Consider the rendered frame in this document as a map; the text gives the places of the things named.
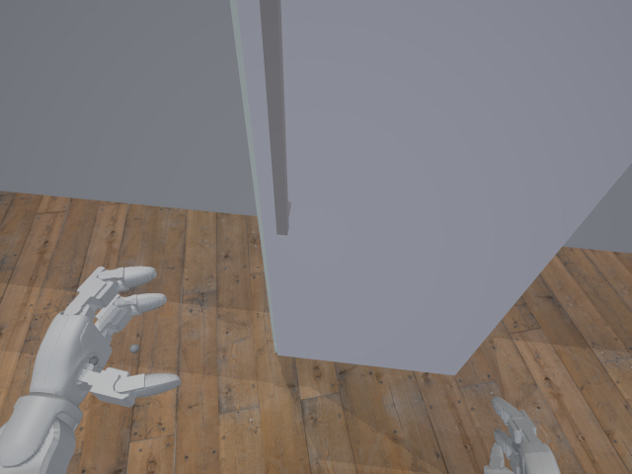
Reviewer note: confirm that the left robot hand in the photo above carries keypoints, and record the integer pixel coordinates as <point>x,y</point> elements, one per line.
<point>62,364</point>

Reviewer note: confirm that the handle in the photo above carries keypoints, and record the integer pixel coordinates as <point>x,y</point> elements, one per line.
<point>272,47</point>

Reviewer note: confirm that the right robot hand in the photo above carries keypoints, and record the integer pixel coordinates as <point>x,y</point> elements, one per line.
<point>526,452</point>

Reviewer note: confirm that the left robot forearm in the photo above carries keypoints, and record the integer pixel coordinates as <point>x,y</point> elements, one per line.
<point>39,437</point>

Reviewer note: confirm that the fridge door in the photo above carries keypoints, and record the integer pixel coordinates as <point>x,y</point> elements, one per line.
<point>439,154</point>

